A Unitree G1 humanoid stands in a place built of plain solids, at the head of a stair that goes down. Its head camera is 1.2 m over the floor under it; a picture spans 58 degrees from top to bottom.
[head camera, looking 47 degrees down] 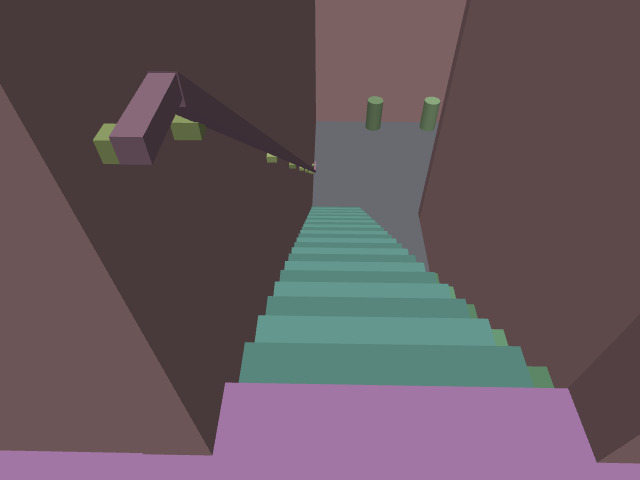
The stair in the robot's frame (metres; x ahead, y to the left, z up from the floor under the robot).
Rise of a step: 0.19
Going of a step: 0.24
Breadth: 0.99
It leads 1 degrees to the right of straight ahead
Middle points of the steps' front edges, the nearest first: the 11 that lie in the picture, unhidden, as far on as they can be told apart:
0.55 -0.22 0.00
0.79 -0.22 -0.19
1.03 -0.23 -0.38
1.27 -0.23 -0.58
1.51 -0.24 -0.77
1.75 -0.24 -0.96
1.99 -0.24 -1.16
2.23 -0.25 -1.35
2.47 -0.25 -1.54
2.71 -0.26 -1.74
2.95 -0.26 -1.93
